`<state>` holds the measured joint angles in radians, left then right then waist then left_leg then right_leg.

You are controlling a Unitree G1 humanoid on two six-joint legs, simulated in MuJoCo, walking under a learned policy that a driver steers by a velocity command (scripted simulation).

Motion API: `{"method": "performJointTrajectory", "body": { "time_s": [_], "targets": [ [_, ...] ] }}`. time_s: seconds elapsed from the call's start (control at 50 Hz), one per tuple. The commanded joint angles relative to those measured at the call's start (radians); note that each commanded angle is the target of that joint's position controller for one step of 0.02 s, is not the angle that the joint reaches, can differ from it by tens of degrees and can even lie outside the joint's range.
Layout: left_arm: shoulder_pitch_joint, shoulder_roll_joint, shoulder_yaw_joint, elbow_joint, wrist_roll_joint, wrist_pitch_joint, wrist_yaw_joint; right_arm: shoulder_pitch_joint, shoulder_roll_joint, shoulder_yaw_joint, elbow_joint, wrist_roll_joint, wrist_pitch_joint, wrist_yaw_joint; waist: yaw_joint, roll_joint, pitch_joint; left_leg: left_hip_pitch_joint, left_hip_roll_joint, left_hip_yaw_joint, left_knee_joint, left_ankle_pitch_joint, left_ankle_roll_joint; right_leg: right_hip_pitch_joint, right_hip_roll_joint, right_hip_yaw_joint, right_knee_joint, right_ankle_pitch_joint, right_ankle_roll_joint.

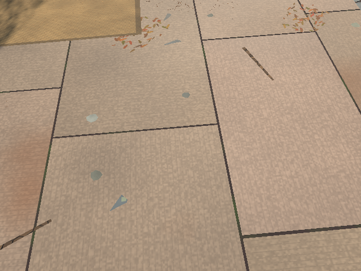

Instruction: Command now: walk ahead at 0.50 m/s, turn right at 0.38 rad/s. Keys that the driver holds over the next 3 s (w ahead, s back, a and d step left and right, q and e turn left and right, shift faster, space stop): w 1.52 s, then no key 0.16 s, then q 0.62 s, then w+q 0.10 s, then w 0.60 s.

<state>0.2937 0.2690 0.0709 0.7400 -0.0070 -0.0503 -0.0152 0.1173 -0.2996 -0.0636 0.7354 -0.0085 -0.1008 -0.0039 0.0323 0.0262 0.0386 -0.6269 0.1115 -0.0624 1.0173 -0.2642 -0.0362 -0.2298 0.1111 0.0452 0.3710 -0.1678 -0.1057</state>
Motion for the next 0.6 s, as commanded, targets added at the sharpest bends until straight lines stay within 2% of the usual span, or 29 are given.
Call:
{"method": "performJointTrajectory", "body": {
  "time_s": [0.02, 0.08, 0.12, 0.16, 0.22, 0.24, 0.26, 0.28, 0.3, 0.32, 0.34, 0.36, 0.38, 0.4, 0.42, 0.46, 0.52, 0.6],
  "targets": [
    [-0.027, 0.151, 0.036, -0.068, -0.003, -0.021, 0.02, -0.003, -0.048, -0.007, -0.048, -0.006, 0.004, 0.001, -0.019, -0.074, -0.059, 0.019, -0.002, 0.026, -0.183, 0.195, -0.026, 0.003, -0.231, 0.161, -0.157, 0.316, -0.16],
    [0.021, 0.156, 0.034, -0.045, -0.006, -0.019, 0.021, -0.101, -0.033, 0.004, -0.066, 0.006, -0.004, 0.015, 0.033, -0.096, -0.041, 0.083, -0.041, 0.045, -0.375, 0.381, -0.018, 0.0, -0.214, 0.13, -0.157, 0.198, -0.12],
    [0.055, 0.162, 0.034, -0.026, -0.008, -0.018, 0.019, -0.148, -0.046, 0.002, -0.081, 0.016, -0.009, 0.023, 0.055, -0.103, -0.02, 0.075, -0.05, 0.038, -0.434, 0.399, -0.005, 0.045, -0.246, 0.162, -0.146, 0.143, -0.119],
    [0.081, 0.163, 0.035, -0.01, -0.011, -0.014, 0.019, -0.18, -0.062, -0.001, -0.097, 0.016, -0.016, 0.032, 0.064, -0.103, -0.005, 0.032, -0.057, 0.031, -0.48, 0.346, 0.02, 0.132, -0.284, 0.198, -0.105, 0.156, -0.115],
    [0.089, 0.174, 0.04, 0.004, -0.007, -0.002, 0.025, -0.146, -0.083, -0.009, -0.099, 0.015, -0.026, 0.042, 0.035, -0.13, -0.006, 0.056, -0.073, 0.041, -0.521, 0.225, 0.066, 0.227, -0.326, 0.235, -0.04, 0.273, -0.091],
    [0.07, 0.177, 0.04, 0.001, -0.008, 0.002, 0.026, -0.088, -0.097, -0.017, -0.086, 0.014, -0.029, 0.041, -0.003, -0.139, -0.032, 0.141, -0.096, 0.065, -0.545, 0.202, 0.086, 0.233, -0.311, 0.221, 0.019, 0.407, -0.076],
    [0.054, 0.162, 0.033, -0.004, -0.006, 0.005, 0.026, 0.028, -0.127, -0.034, -0.052, 0.009, -0.031, 0.036, -0.062, -0.124, -0.108, 0.31, -0.111, 0.081, -0.561, 0.232, 0.117, 0.213, -0.26, 0.179, 0.15, 0.542, -0.052],
    [0.041, 0.126, 0.016, -0.026, 0.006, 0.004, 0.027, 0.193, -0.177, -0.048, -0.027, -0.004, -0.033, 0.031, -0.134, -0.069, -0.251, 0.586, 0.013, -0.045, -0.514, 0.282, 0.182, 0.075, -0.203, 0.131, 0.393, 0.433, -0.015],
    [0.181, 0.053, -0.006, -0.032, -0.005, -0.013, 0.025, 0.312, -0.259, -0.072, 0.002, -0.011, -0.023, 0.03, -0.111, 0.185, -0.401, 0.971, 0.233, -0.467, -0.557, 0.116, 0.346, -0.303, -0.042, 0.044, 0.782, -0.008, 0.072],
    [0.16, 0.088, -0.006, -0.027, -0.012, -0.026, 0.021, 0.341, -0.185, -0.053, 0.021, 0.017, -0.017, 0.037, -0.132, 0.242, -0.406, 1.009, 0.277, -0.7, -0.701, -0.11, 0.363, -0.48, -0.031, 0.115, 0.898, -0.407, 0.076],
    [0.06, 0.156, 0.012, -0.047, -0.028, -0.031, 0.015, 0.272, -0.134, -0.036, 0.011, 0.026, -0.012, 0.033, -0.138, 0.139, -0.237, 0.886, 0.251, -0.585, -0.723, -0.222, 0.313, -0.567, -0.096, 0.116, 0.955, -0.346, 0.07],
    [-0.016, 0.153, 0.009, -0.067, -0.025, -0.034, 0.015, 0.201, -0.114, -0.026, -0.004, 0.016, -0.003, 0.028, -0.118, 0.057, -0.144, 0.74, 0.213, -0.464, -0.742, -0.18, 0.282, -0.559, -0.147, 0.07, 0.925, -0.259, 0.065],
    [-0.054, 0.143, 0.01, -0.077, -0.009, -0.034, 0.014, 0.152, -0.092, -0.016, -0.008, 0.005, 0.001, 0.03, -0.092, 0.023, -0.067, 0.606, 0.173, -0.379, -0.776, -0.093, 0.274, -0.533, -0.178, 0.051, 0.854, -0.202, 0.067],
    [-0.04, 0.134, 0.015, -0.073, -0.001, -0.029, 0.015, 0.124, -0.072, -0.008, -0.011, -0.004, -0.002, 0.03, -0.058, 0.044, -0.048, 0.525, 0.142, -0.319, -0.801, -0.01, 0.263, -0.476, -0.21, 0.054, 0.797, -0.158, 0.069],
    [-0.014, 0.117, 0.013, -0.064, -0.003, -0.023, 0.015, 0.112, -0.068, -0.005, -0.01, -0.004, -0.005, 0.031, -0.039, 0.065, -0.046, 0.479, 0.119, -0.276, -0.824, 0.047, 0.263, -0.431, -0.22, 0.047, 0.766, -0.137, 0.075],
    [-0.001, 0.089, 0.007, -0.059, -0.001, -0.013, 0.017, 0.118, -0.086, -0.009, 0.003, 0.005, -0.011, 0.029, -0.026, 0.07, -0.046, 0.444, 0.105, -0.199, -0.855, 0.159, 0.277, -0.419, -0.23, 0.026, 0.704, -0.1, 0.094],
    [-0.087, 0.07, -0.003, -0.084, 0.007, -0.017, 0.019, 0.146, -0.12, -0.019, 0.024, 0.01, -0.008, 0.018, -0.043, 0.036, -0.031, 0.458, 0.092, -0.111, -0.877, 0.291, 0.275, -0.453, -0.24, 0.01, 0.535, 0.05, 0.12],
    [-0.22, 0.042, -0.015, -0.112, 0.0, -0.03, 0.005, 0.209, -0.138, -0.022, 0.055, 0.024, 0.005, 0.011, -0.096, 0.032, -0.011, 0.479, 0.055, -0.021, -0.873, 0.314, 0.237, -0.389, -0.203, -0.029, 0.287, 0.243, 0.123]
  ]
}}
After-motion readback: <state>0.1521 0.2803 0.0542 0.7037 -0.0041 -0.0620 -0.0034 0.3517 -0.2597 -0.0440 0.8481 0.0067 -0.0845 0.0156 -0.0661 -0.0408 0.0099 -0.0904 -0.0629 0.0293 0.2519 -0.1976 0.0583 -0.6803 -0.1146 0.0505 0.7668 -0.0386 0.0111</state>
